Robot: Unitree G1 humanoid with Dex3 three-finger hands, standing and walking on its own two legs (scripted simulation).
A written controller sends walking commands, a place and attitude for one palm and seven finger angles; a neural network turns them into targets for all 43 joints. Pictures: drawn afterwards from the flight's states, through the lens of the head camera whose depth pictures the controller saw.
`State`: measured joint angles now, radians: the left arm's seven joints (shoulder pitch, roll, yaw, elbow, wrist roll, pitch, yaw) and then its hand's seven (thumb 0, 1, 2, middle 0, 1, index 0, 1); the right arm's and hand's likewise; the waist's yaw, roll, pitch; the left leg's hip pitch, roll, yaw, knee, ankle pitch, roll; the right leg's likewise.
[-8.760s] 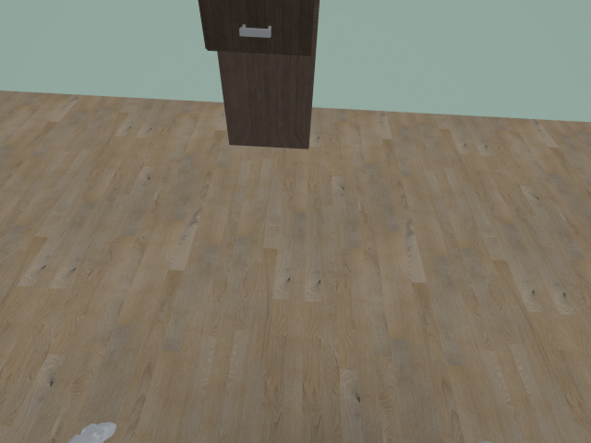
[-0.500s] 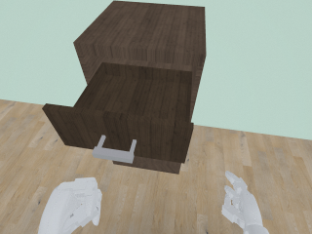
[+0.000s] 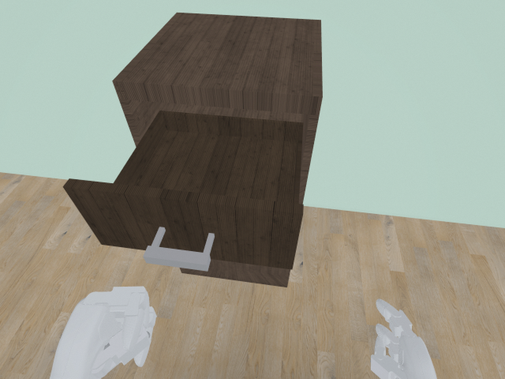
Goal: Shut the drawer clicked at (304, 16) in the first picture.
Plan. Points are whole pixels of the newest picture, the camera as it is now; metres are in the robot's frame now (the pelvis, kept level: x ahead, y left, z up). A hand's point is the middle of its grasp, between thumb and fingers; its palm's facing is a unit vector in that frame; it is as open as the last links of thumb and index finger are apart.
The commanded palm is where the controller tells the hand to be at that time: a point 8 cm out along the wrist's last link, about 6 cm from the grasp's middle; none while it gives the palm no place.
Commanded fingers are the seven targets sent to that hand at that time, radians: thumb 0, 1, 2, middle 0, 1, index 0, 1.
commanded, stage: raise the hand and make a fist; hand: left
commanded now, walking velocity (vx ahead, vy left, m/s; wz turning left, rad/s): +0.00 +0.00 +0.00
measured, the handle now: (181, 247) +0.34 +0.15 +0.01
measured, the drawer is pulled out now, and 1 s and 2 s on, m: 0.27 0.27 0.27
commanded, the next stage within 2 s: bring the fist close to the handle in 0.08 s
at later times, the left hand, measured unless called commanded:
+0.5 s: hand (157, 333) +0.17 +0.13 +0.08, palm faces -0.08 -1.00 -0.05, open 3.3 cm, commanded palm +0.15 +0.19 +0.08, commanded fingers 0.00 0.90 0.90 -1.40 -1.60 -1.40 -1.60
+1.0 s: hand (178, 313) +0.21 +0.13 +0.03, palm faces -0.11 -0.99 -0.04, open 3.3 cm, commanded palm +0.20 +0.18 +0.03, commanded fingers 0.00 0.90 0.90 -1.40 -1.60 -1.40 -1.60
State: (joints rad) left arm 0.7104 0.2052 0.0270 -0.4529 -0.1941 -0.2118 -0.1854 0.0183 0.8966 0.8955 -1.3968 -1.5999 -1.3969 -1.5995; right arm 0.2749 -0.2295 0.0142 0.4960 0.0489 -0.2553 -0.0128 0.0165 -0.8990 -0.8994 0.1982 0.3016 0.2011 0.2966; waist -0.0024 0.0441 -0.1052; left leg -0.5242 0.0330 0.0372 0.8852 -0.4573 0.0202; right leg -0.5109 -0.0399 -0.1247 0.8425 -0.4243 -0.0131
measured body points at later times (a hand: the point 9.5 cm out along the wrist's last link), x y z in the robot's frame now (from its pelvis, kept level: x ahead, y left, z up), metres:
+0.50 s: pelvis -0.01 -0.01 +0.00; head +0.02 -0.02 +0.45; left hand +0.17 +0.19 +0.08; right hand +0.19 -0.23 -0.06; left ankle +0.00 +0.10 -0.70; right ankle +0.00 -0.11 -0.70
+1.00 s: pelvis -0.01 +0.00 -0.03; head +0.05 -0.01 +0.42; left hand +0.22 +0.18 +0.03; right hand +0.16 -0.24 -0.10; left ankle +0.00 +0.10 -0.70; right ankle +0.00 -0.11 -0.70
